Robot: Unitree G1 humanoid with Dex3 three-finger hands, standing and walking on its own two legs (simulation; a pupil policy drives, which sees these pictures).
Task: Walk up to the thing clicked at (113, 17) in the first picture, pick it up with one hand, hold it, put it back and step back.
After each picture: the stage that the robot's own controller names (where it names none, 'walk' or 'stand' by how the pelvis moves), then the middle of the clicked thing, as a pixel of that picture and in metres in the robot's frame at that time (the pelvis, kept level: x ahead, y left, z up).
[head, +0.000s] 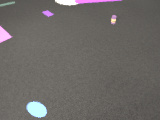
stand; (113, 19) +2.07 -0.46 -0.72
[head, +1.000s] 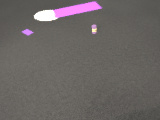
walk; (94, 29) +1.97 +0.00 -0.69
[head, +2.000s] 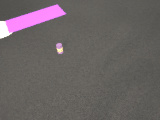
walk; (59, 48) +1.35 +0.32 -0.71
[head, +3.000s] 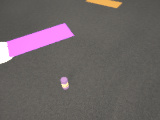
walk; (64, 83) +0.92 +0.27 -0.72
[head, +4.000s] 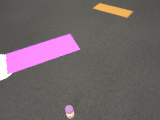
walk; (69, 111) +0.62 +0.20 -0.72
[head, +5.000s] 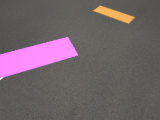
stand; out of the picture +0.48 +0.17 -0.71
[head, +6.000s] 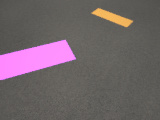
stand; out of the picture +0.43 +0.15 -0.72
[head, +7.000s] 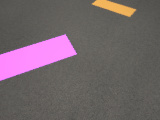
stand; out of the picture +0.38 +0.18 -0.70
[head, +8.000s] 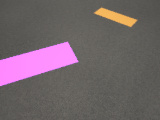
stand; out of the picture +0.37 +0.17 -0.73
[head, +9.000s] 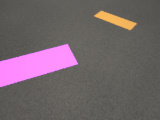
stand; out of the picture +0.37 +0.16 -0.72
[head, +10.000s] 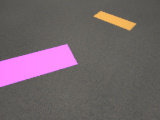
stand; out of the picture +0.38 +0.17 -0.72
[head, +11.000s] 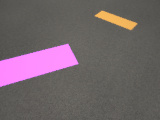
stand; out of the picture +0.37 +0.16 -0.73
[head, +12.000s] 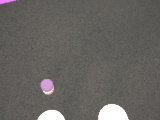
go down; (47, 87) +0.44 +0.15 -0.47
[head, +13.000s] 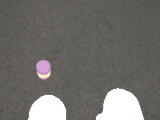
go down; (43, 70) +0.48 +0.15 -0.35
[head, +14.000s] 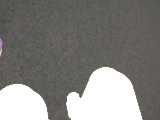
close in; out of the picture +0.47 +0.19 -0.26
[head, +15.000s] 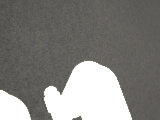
close; out of the picture +0.47 +0.22 -0.24
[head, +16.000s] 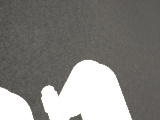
lift; out of the picture +0.47 +0.21 -0.25
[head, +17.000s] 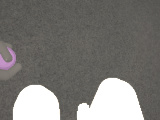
lift; (1, 62) +0.40 +0.23 -0.16
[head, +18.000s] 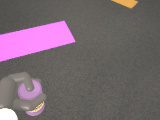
lift; (32, 98) +0.32 +0.17 +0.00
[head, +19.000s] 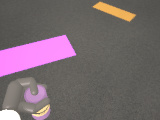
hold; (38, 103) +0.32 +0.16 -0.01
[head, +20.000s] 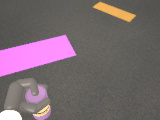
hold; (39, 103) +0.32 +0.16 -0.02
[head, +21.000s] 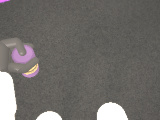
crouch; (26, 62) +0.45 +0.17 -0.09
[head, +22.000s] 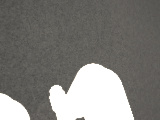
lower; out of the picture +0.48 +0.21 -0.24
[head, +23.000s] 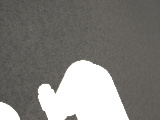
lower; out of the picture +0.49 +0.24 -0.26
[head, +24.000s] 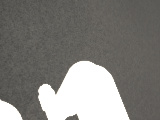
lower; out of the picture +0.49 +0.24 -0.26
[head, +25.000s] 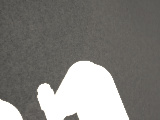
lower; out of the picture +0.49 +0.24 -0.26
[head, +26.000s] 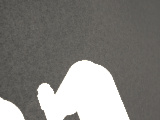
loosen; out of the picture +0.48 +0.22 -0.27
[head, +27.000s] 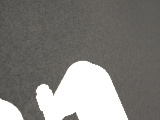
withdraw; out of the picture +0.48 +0.21 -0.28
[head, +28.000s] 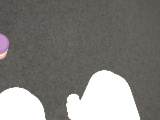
withdraw; out of the picture +0.48 +0.18 -0.28
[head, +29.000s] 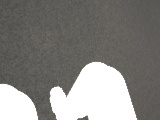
rise; out of the picture +0.49 +0.20 -0.25
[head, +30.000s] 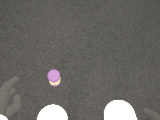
walk; (54, 78) +0.48 +0.13 -0.43
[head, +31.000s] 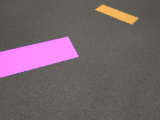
stand; out of the picture +0.41 +0.13 -0.66
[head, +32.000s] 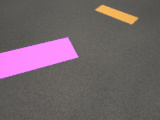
stand; out of the picture +0.41 +0.14 -0.67
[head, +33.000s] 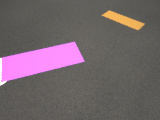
stand; out of the picture +0.41 +0.12 -0.70
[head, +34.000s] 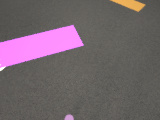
walk; out of the picture +0.44 +0.11 -0.71
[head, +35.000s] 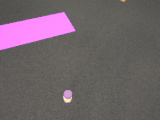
walk; (67, 96) +0.61 +0.08 -0.71
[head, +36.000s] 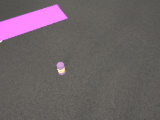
walk; (61, 68) +0.91 +0.25 -0.68
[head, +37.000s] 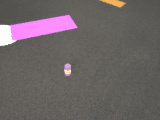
stand; (67, 69) +1.05 +0.15 -0.71
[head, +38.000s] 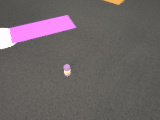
stand; (67, 70) +1.05 +0.16 -0.73
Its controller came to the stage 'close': yes
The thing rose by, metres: 0.71
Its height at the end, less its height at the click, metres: +0.00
